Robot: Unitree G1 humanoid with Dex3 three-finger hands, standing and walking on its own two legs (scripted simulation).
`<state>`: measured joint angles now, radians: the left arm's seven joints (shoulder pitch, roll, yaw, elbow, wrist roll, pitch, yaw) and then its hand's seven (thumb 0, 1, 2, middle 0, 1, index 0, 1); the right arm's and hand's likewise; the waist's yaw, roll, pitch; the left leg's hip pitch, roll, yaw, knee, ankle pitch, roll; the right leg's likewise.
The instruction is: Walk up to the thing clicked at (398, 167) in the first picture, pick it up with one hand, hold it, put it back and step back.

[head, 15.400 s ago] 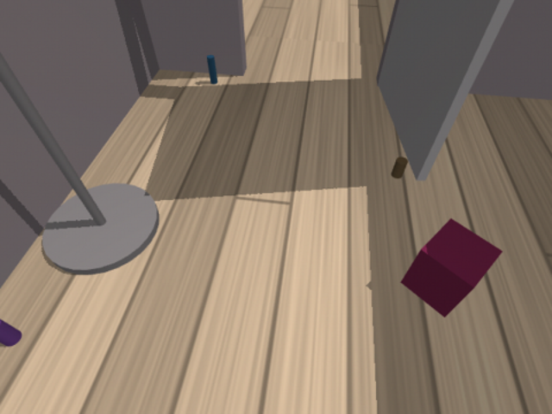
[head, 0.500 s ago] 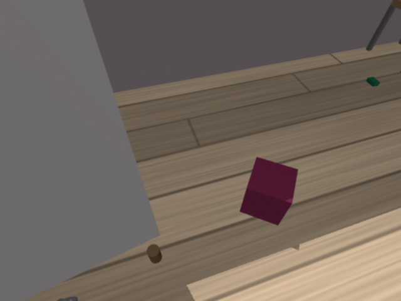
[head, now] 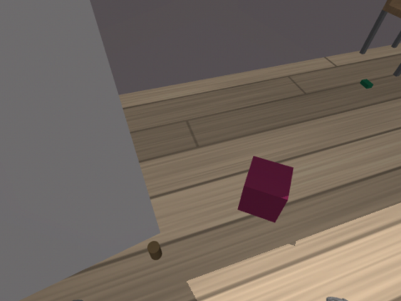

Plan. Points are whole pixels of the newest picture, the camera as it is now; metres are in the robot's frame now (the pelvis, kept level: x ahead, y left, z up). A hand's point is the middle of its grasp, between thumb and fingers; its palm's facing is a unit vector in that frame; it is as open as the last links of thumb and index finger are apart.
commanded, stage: walk up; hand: left
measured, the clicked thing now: (154, 250) +0.45 +0.22 -0.73
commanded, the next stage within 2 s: stand in 1.14 s
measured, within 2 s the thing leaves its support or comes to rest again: neither
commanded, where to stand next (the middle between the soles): +0.07 -0.01 m, yaw +1 degrees
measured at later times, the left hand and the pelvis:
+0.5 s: hand out of the picture +0.05 +0.25 -0.16, palm faces -0.02 -0.95 -0.32, open 7.4 cm; pelvis -0.01 +0.00 +0.00, yaw -1 degrees
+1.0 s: hand out of the picture +0.09 +0.24 -0.15, palm faces -0.05 -0.94 -0.34, open 7.4 cm; pelvis +0.00 +0.00 +0.00, yaw -2 degrees
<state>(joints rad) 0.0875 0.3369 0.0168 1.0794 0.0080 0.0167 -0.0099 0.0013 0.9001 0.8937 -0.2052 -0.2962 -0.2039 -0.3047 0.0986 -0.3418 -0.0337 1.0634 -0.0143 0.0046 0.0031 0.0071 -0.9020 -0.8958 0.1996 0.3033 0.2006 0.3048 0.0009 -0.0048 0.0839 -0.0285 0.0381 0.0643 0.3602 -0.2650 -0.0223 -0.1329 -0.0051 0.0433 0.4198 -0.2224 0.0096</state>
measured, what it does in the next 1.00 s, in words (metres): stands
